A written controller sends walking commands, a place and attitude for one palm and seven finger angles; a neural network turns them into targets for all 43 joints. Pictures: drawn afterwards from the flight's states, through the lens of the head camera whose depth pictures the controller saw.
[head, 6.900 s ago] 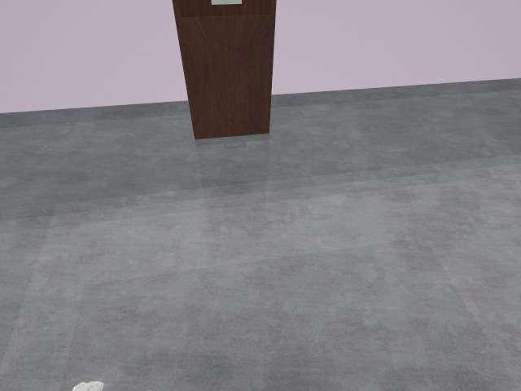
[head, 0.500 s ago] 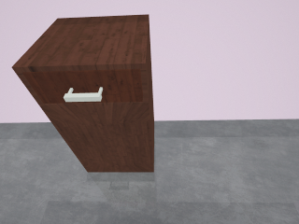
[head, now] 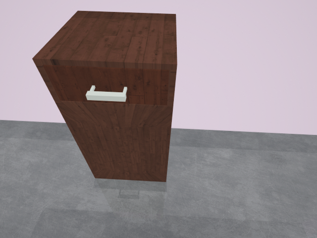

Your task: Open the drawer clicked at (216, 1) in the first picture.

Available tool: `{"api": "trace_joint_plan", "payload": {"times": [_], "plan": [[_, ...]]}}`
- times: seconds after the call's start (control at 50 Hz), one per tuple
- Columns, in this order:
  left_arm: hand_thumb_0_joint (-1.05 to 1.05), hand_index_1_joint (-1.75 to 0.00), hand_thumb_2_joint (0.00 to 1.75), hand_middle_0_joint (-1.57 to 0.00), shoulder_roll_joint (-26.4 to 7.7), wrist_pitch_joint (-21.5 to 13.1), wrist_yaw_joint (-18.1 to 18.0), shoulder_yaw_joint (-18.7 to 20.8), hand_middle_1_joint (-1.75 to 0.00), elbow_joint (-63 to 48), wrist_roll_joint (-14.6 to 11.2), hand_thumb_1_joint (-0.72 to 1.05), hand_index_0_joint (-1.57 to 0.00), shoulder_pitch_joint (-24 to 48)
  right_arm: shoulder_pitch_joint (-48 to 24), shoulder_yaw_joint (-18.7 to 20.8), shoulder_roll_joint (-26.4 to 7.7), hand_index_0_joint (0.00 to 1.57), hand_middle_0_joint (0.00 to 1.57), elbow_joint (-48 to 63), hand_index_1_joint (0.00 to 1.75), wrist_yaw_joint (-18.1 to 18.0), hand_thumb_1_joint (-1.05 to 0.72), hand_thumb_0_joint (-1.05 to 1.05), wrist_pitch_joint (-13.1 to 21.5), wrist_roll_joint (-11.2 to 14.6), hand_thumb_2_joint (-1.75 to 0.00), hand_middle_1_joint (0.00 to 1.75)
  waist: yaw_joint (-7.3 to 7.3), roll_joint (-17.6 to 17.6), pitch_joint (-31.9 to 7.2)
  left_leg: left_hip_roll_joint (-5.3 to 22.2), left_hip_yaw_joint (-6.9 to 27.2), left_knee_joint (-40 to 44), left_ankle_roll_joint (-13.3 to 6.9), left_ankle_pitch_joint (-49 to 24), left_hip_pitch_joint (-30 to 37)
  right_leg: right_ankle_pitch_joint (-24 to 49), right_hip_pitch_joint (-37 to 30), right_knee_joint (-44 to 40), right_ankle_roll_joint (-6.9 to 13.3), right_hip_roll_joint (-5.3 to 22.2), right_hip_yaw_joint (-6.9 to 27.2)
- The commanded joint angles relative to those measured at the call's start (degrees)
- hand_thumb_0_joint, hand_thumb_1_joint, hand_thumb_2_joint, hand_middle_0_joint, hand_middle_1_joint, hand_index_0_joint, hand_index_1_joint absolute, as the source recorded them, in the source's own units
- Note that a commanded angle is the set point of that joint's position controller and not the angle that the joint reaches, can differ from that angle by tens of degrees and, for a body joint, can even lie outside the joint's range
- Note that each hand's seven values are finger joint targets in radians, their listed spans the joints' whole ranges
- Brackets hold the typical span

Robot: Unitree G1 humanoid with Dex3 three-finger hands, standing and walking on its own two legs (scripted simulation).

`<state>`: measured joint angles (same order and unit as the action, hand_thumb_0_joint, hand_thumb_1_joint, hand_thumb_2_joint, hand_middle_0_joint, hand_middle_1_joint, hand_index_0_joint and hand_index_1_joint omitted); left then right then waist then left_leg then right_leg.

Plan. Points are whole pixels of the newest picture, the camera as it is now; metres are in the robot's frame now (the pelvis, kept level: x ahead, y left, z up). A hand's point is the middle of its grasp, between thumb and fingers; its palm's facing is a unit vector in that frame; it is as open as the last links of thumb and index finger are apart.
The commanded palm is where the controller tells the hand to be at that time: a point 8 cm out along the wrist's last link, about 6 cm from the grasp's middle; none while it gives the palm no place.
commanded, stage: come to a stop and stand still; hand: left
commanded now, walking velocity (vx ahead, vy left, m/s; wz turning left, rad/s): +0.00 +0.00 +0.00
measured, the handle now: (107, 92) +0.57 +0.23 +0.03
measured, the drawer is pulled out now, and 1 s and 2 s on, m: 0.00 0.00 0.00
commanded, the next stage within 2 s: look again from close up in 1.22 s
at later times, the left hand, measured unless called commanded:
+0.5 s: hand out of the picture +0.03 +0.18 -0.17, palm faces -0.02 -0.98 -0.19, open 7.4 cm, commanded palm none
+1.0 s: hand out of the picture +0.01 +0.14 -0.17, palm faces +0.01 -0.99 -0.17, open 7.3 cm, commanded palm none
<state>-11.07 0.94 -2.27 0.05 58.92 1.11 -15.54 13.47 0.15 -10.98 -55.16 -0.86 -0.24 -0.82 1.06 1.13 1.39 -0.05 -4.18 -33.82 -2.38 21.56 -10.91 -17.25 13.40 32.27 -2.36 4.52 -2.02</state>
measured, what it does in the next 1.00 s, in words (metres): stands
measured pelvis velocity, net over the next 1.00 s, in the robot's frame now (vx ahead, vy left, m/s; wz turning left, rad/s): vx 0.02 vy -0.03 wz -0.02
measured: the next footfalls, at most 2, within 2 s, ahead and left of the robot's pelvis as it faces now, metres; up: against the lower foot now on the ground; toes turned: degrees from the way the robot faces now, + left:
none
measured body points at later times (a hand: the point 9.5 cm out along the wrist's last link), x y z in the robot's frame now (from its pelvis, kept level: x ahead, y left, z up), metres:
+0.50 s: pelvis +0.01 +0.01 +0.00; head +0.02 +0.01 +0.45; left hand +0.03 +0.23 -0.15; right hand -0.01 -0.22 -0.15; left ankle -0.03 +0.09 -0.73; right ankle +0.00 -0.16 -0.73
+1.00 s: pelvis +0.02 -0.03 +0.01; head +0.03 -0.02 +0.46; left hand +0.01 +0.19 -0.16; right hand +0.01 -0.24 -0.15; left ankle -0.03 +0.09 -0.73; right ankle +0.00 -0.16 -0.73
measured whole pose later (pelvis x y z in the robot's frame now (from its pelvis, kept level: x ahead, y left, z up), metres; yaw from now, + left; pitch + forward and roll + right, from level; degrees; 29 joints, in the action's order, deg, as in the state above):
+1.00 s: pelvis +0.02 -0.03 +0.01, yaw -1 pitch -1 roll +0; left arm -7.8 -0.4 -2.0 -0.1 63.8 1.1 -17.3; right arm 16.2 -0.1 -8.0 -64.9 -1.9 1.2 -0.6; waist 0.2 -0.2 1.4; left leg 1.8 -4.6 -27.8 0.0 20.1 -6.8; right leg -17.0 10.9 28.8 -1.5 2.5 -1.9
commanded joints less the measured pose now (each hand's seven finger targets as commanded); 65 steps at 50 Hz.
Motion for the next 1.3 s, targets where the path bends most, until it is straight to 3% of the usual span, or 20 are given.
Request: {"api": "trace_joint_plan", "payload": {"times": [0.0,0.06,0.1,0.2,0.32,0.62,0.86,1.28], "plan": [[0.00,-0.30,0.90,-0.20,-5.29,-0.52,0.18,0.87,-0.30,-3.51,-0.06,0.90,-0.20,-1.41,2.90,0.86,-7.66,0.20,0.20,1.91,0.30,-0.11,-0.90,0.00,0.96,-0.26,-0.90,0.30,-0.86,1.68,4.71,7.10,8.07,14.77,-1.05,-8.85,-6.85,3.09,-0.77,-3.16,3.04,-0.26,0.18],[0.00,-0.30,0.90,-0.20,-4.95,-0.52,0.44,0.67,-0.30,-3.41,0.02,0.90,-0.20,-2.11,2.72,0.69,-7.76,0.20,0.20,1.59,0.30,-0.24,-0.90,0.00,1.22,-0.23,-0.90,0.30,-0.71,1.39,4.66,7.14,8.53,16.63,-1.23,-5.61,-6.54,3.74,-0.61,-3.77,2.95,-0.11,0.37],[0.00,-0.30,0.90,-0.20,-4.90,-0.53,0.51,0.59,-0.30,-3.16,0.06,0.90,-0.20,-2.43,3.01,0.53,-7.62,0.20,0.20,1.11,0.30,-0.37,-0.90,0.00,1.46,-0.25,-0.90,0.30,-0.57,2.87,4.64,7.23,8.47,17.15,-1.25,-7.84,-5.57,4.29,-0.28,-3.65,2.88,-0.05,0.39],[0.00,-0.30,0.90,-0.20,-4.56,-1.04,0.45,0.63,-0.30,-1.95,-0.22,0.90,-0.20,-3.47,4.41,0.31,-7.07,0.20,0.20,-0.72,0.30,-0.77,-0.90,0.00,2.08,-0.09,-0.90,0.30,-0.66,-0.02,0.48,6.77,6.47,13.77,-1.20,-19.75,-0.63,9.53,-2.31,-3.96,2.86,0.91,1.20],[0.00,-0.30,0.90,-0.20,-3.87,-1.01,0.25,0.69,-0.30,-0.33,-0.38,0.90,-0.20,-3.63,6.18,0.15,-6.23,0.20,0.20,-3.51,0.30,-1.17,-0.90,0.00,2.21,0.01,-0.90,0.30,-0.89,1.20,0.71,6.68,5.16,12.47,-0.89,-26.16,1.17,12.31,-2.87,-3.25,2.82,1.03,0.84],[0.00,-0.30,0.90,-0.20,-2.44,-1.39,0.06,0.89,-0.30,2.02,-0.42,0.90,-0.20,-4.42,7.81,0.22,-2.92,0.20,0.20,-7.56,0.30,-1.27,-0.90,0.00,1.99,0.15,-0.90,0.30,-0.82,-0.96,3.24,5.77,3.82,11.75,-0.48,-16.73,-1.12,15.12,-3.58,-5.26,3.45,1.47,2.23],[0.00,-0.30,0.90,-0.20,-2.13,-2.08,0.03,0.93,-0.30,2.83,-0.35,0.90,-0.20,-5.19,7.58,0.41,-1.93,0.20,0.20,-8.70,0.30,-1.39,-0.90,0.00,2.00,0.20,-0.90,0.30,-1.17,-2.21,1.28,5.94,2.98,10.33,0.25,-18.70,1.06,20.00,-3.89,-6.12,3.93,1.95,2.72],[0.00,-0.30,0.90,-0.20,-1.40,-2.15,0.04,0.79,-0.30,3.09,-0.37,0.90,-0.20,-6.16,7.34,0.26,-1.44,0.20,0.20,-9.46,0.30,-1.42,-0.90,0.00,1.84,0.23,-0.90,0.30,-0.90,-0.83,3.20,6.14,3.63,11.76,0.87,-16.52,0.37,15.86,-3.65,-8.70,4.00,1.30,2.49]]}}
